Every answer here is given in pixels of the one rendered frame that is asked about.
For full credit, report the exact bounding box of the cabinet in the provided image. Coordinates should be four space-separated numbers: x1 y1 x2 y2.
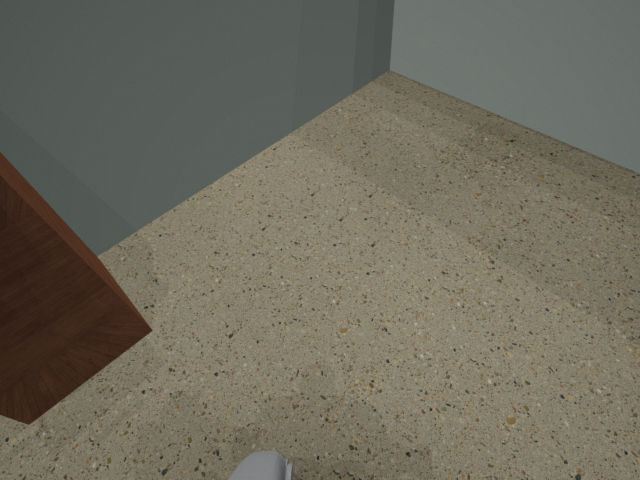
0 152 153 425

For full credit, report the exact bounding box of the left robot thigh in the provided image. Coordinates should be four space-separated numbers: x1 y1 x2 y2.
228 451 293 480

